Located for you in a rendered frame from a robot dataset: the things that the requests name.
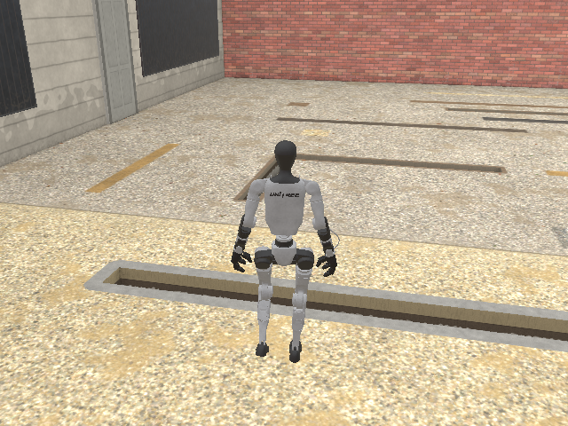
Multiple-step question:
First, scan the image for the robot right hand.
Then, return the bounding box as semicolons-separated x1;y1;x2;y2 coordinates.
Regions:
316;254;337;277

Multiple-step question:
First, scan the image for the robot right upper arm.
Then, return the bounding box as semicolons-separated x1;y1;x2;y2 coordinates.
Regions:
304;179;326;230

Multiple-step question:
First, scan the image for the robot left hand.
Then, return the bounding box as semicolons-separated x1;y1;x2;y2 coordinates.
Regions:
231;251;252;272

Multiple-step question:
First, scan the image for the right robot forearm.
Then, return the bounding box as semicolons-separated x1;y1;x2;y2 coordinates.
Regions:
317;217;335;257

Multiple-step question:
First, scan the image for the robot head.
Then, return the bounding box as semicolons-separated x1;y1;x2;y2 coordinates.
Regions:
270;140;300;184

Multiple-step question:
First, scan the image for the robot right thigh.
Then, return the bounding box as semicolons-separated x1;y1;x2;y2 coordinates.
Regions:
292;248;314;309

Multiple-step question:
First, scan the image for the robot left upper arm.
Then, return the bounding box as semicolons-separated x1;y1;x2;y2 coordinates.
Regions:
242;178;267;228

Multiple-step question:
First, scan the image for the left robot forearm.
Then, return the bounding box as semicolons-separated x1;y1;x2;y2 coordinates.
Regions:
233;214;251;254

